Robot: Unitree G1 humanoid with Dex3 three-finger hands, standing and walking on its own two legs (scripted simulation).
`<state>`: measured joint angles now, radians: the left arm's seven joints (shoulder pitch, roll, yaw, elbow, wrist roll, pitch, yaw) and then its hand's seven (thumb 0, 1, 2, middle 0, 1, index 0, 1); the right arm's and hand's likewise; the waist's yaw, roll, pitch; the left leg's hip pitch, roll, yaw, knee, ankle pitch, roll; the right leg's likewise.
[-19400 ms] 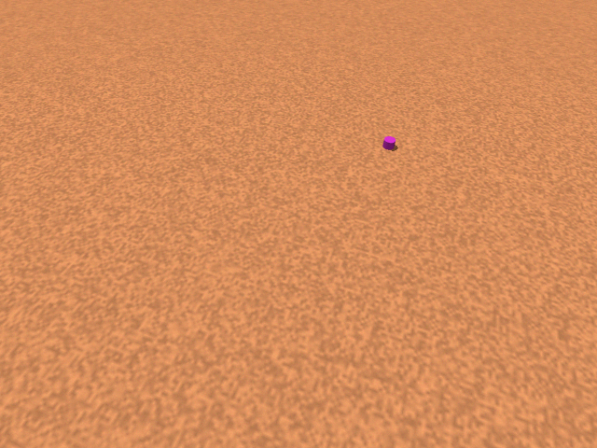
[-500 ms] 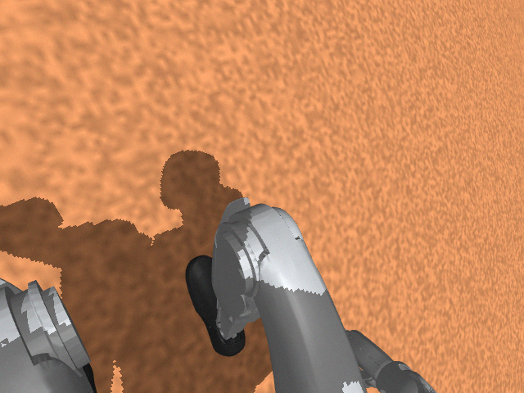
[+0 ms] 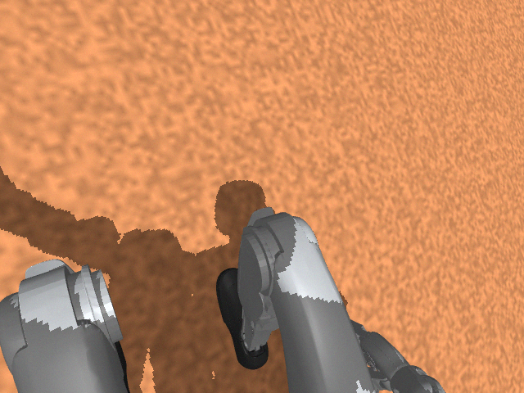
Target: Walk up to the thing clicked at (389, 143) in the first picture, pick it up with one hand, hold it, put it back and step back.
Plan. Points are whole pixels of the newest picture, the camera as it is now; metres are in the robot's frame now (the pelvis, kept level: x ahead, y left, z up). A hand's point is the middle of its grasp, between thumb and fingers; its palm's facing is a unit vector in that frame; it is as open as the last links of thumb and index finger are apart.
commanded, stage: settle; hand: left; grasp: from above
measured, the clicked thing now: out of the picture +0.46 +0.42 -0.22
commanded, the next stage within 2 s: lift in 0.30 s
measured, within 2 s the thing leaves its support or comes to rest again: neither
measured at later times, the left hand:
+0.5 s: hand out of the picture +0.44 +0.40 -0.13, palm faces -0.44 -0.12 -0.89, open 8.4 cm
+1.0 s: hand out of the picture +0.37 +0.40 -0.01, palm faces -0.46 -0.16 -0.87, open 8.2 cm
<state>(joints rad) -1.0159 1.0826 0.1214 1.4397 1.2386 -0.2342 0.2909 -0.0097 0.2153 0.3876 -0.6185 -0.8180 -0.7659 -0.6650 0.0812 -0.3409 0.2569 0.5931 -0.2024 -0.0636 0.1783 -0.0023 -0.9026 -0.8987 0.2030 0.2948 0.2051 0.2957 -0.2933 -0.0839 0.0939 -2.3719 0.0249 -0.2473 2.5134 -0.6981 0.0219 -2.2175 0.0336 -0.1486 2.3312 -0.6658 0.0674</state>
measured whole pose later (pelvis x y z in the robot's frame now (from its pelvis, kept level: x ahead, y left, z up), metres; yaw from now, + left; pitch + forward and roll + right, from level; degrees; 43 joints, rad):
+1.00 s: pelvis -0.01 -0.01 +0.09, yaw +8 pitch +34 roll -9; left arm -0.70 0.83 0.10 0.89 1.03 -0.24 -0.06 -0.01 0.23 0.36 -0.61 -0.81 -0.77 -0.66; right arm 0.14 -0.29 0.04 0.61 -0.04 0.11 0.06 0.00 -0.90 -0.90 0.20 0.30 0.21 0.30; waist -0.14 0.03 -0.12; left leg -2.15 0.02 -0.11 2.18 -0.64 0.02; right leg -2.05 -0.01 -0.05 2.09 -0.65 0.05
